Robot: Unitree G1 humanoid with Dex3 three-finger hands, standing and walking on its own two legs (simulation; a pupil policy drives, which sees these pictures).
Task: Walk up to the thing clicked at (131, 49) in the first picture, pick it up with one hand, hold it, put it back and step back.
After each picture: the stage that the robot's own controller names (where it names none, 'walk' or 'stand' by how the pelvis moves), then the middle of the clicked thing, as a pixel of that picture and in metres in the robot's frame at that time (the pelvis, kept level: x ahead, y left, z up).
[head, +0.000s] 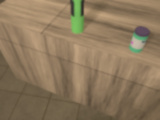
stand; (138, 40) +0.61 -0.26 -0.02
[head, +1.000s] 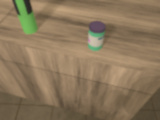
sink last; (96, 36) +0.56 -0.03 +0.02
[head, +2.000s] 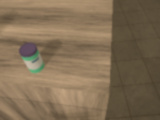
rise first; (32, 58) +0.46 +0.23 +0.01
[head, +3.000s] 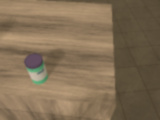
stand; (36, 69) +0.42 +0.19 +0.00
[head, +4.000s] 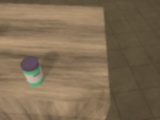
stand; (33, 72) +0.42 +0.21 -0.02
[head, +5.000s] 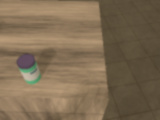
stand; (29, 69) +0.42 +0.22 -0.02
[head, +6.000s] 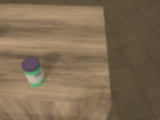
stand; (34, 72) +0.42 +0.21 -0.02
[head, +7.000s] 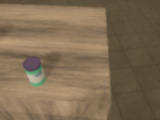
stand; (35, 72) +0.43 +0.20 -0.02
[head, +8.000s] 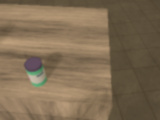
stand; (36, 72) +0.43 +0.20 -0.02
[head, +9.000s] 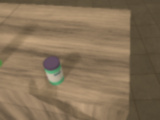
rise first; (54, 71) +0.43 +0.16 -0.02
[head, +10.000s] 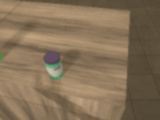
go down; (54, 66) +0.46 +0.17 -0.02
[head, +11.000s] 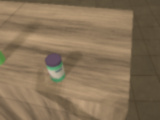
go down; (55, 68) +0.45 +0.16 -0.02
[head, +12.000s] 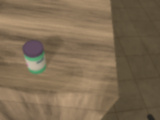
go down; (35, 58) +0.44 +0.15 +0.01
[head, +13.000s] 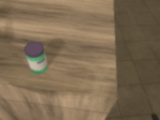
approach; (36, 58) +0.46 +0.15 +0.01
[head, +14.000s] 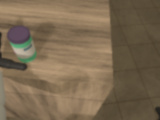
close in; (23, 45) +0.47 +0.17 +0.05
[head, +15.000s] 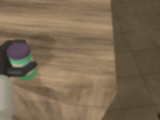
lift; (22, 62) +0.41 +0.18 +0.05
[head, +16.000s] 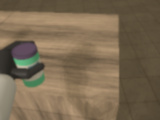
lift; (29, 65) +0.33 +0.17 +0.17
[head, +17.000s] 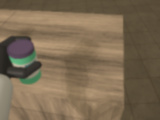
hold; (25, 62) +0.32 +0.18 +0.18
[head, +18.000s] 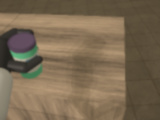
hold; (27, 56) +0.33 +0.17 +0.21
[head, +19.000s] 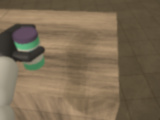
crouch; (30, 49) +0.38 +0.16 +0.19
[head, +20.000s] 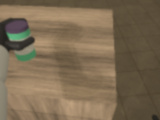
lower; (21, 41) +0.44 +0.19 +0.16
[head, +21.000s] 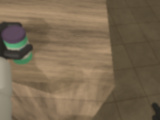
lower; (18, 46) +0.46 +0.18 +0.05
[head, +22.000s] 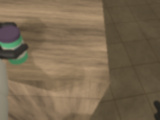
lower; (13, 46) +0.47 +0.18 +0.05
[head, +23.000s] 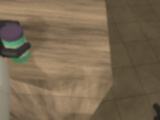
lower; (16, 44) +0.47 +0.18 +0.05
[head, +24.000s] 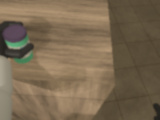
rest; (19, 45) +0.47 +0.18 +0.05
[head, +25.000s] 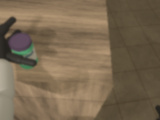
withdraw; (24, 52) +0.45 +0.16 +0.04
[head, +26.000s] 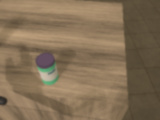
sink last; (47, 69) +0.42 +0.15 +0.02
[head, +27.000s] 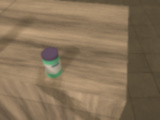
stand; (52, 63) +0.45 +0.16 +0.02
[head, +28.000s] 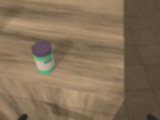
stand; (44, 58) +0.44 +0.16 +0.04
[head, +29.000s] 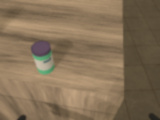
stand; (43, 58) +0.44 +0.16 +0.04
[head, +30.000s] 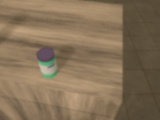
stand; (47, 63) +0.44 +0.16 +0.01
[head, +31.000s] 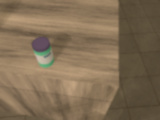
walk; (43, 53) +0.47 +0.17 -0.01
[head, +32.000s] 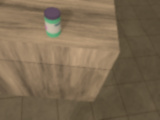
walk; (52, 23) +0.61 +0.14 -0.01
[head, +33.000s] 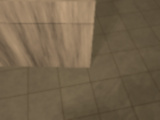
walk; out of the picture +0.93 +0.25 +0.01
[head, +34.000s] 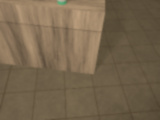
stand; out of the picture +1.07 +0.16 -0.01
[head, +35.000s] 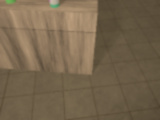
stand; out of the picture +1.07 +0.19 -0.02
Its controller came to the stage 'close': yes
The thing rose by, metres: 0.22
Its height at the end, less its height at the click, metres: +0.00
